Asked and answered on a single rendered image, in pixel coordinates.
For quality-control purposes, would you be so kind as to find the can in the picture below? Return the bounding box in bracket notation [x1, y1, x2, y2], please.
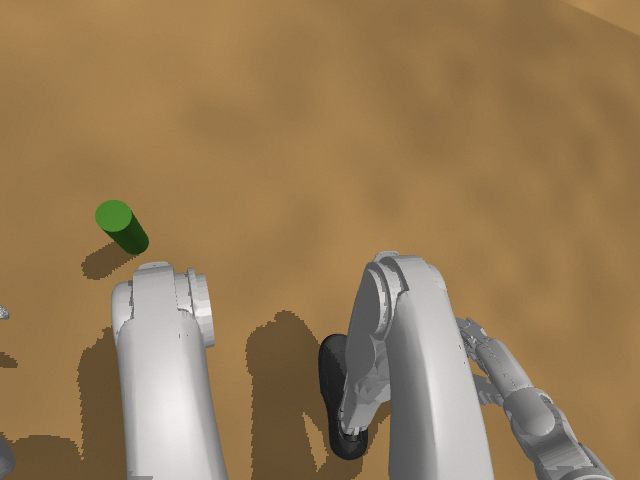
[95, 200, 149, 255]

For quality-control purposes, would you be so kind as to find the right robot arm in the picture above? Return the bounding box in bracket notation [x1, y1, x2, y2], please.
[503, 387, 616, 480]

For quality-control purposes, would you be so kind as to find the right robot hand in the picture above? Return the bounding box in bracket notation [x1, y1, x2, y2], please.
[455, 317, 535, 407]

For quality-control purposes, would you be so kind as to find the right robot foot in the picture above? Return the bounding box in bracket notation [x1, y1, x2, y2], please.
[318, 334, 368, 460]

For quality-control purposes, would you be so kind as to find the left robot arm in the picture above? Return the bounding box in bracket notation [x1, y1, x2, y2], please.
[0, 436, 16, 480]

